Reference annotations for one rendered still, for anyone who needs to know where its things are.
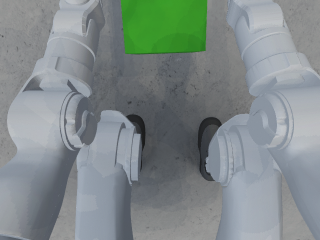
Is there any robot right shin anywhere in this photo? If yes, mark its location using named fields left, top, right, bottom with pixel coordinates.
left=205, top=114, right=282, bottom=180

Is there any left robot upper arm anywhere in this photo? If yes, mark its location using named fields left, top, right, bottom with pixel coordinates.
left=0, top=90, right=98, bottom=240

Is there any right robot upper arm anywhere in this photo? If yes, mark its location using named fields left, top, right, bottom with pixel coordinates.
left=247, top=85, right=320, bottom=240

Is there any carton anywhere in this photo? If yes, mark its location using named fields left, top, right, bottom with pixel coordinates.
left=121, top=0, right=208, bottom=55

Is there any right robot forearm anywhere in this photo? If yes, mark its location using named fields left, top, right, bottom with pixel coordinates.
left=226, top=0, right=320, bottom=97

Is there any robot left thigh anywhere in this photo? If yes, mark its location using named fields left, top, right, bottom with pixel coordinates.
left=75, top=121, right=142, bottom=240

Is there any left robot forearm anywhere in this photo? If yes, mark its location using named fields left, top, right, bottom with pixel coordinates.
left=7, top=0, right=106, bottom=136

